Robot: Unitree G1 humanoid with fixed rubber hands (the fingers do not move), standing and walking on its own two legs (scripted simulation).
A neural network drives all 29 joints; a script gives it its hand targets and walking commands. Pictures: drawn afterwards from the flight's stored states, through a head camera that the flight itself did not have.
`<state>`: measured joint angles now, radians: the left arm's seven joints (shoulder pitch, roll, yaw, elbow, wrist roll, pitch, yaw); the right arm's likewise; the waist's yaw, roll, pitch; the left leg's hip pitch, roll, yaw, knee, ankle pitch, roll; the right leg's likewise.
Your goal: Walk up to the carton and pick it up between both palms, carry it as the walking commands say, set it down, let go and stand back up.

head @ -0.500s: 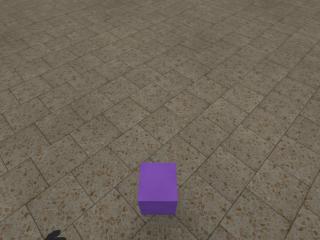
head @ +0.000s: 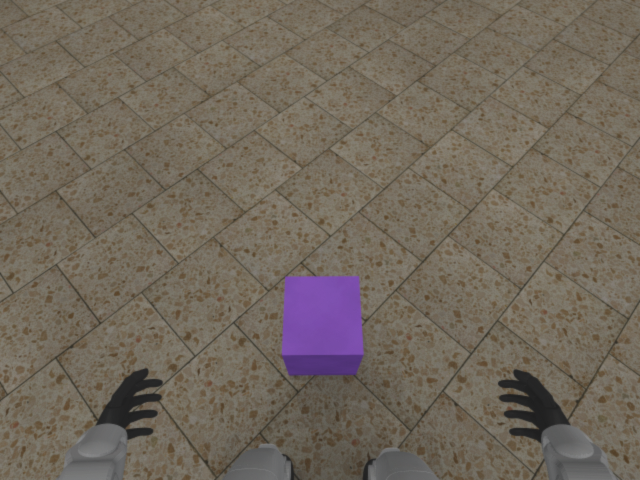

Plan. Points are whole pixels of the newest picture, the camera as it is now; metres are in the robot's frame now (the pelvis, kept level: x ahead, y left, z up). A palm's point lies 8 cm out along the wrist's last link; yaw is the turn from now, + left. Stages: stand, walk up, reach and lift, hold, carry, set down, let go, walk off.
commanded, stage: reach and lift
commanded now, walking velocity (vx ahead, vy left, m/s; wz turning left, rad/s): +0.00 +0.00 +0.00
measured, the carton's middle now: (322, 328) +0.48 +0.01 -0.63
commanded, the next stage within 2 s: none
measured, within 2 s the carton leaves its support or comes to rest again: neither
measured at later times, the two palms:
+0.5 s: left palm (168, 365) +0.27 +0.24 -0.14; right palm (499, 357) +0.28 -0.25 -0.14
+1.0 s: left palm (203, 293) +0.40 +0.22 -0.18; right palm (439, 282) +0.42 -0.20 -0.18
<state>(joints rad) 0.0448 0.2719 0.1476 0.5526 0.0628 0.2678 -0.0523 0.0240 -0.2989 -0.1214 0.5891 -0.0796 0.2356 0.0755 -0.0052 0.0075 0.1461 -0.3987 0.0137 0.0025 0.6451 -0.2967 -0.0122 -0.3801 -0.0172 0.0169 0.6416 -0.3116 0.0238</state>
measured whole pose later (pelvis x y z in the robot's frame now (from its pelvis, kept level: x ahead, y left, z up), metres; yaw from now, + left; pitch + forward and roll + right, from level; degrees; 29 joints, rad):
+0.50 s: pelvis -0.05 +0.00 -0.05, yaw +0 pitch +20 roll +0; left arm -0.40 0.25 0.17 0.64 0.00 0.31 0.00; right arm -0.44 -0.30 -0.15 0.68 0.00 0.30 0.05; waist 0.00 0.00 0.05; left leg -0.97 0.01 0.00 0.94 -0.32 -0.02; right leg -0.95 -0.02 0.02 0.96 -0.35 0.03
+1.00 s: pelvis -0.06 -0.01 -0.08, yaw +0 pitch +38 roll +0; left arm -0.93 0.25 0.30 0.84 0.02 0.19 0.01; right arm -0.97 -0.25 -0.24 0.86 -0.01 0.21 -0.03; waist 0.02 -0.01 -0.01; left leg -1.38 0.01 -0.01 1.00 -0.28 -0.02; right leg -1.37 -0.01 0.02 1.02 -0.31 0.02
